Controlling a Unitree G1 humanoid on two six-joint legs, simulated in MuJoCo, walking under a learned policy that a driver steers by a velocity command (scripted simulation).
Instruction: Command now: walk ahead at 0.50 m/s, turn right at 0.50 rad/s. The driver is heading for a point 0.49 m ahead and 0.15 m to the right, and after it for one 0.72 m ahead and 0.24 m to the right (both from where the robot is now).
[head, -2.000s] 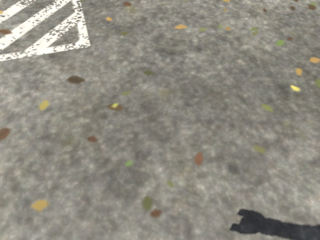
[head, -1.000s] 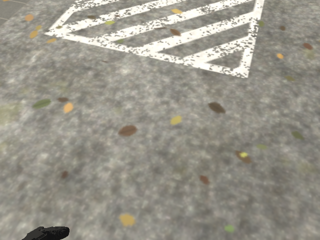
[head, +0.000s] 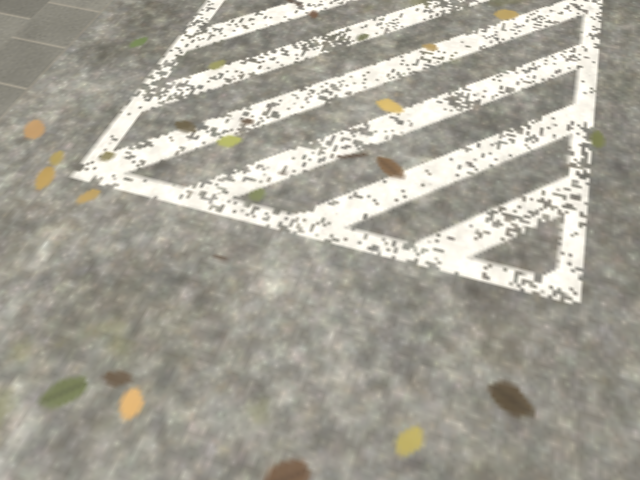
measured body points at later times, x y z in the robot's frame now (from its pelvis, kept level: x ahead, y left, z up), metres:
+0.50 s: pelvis +0.30 +0.03 +0.01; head +0.32 +0.02 +0.46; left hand +0.44 +0.29 -0.11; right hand +0.41 -0.27 -0.06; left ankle +0.40 +0.11 -0.72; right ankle +0.14 -0.06 -0.64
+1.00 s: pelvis +0.46 -0.06 +0.01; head +0.50 -0.11 +0.46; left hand +0.77 +0.06 -0.06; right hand +0.42 -0.38 -0.11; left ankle +0.48 +0.10 -0.63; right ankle +0.50 -0.18 -0.72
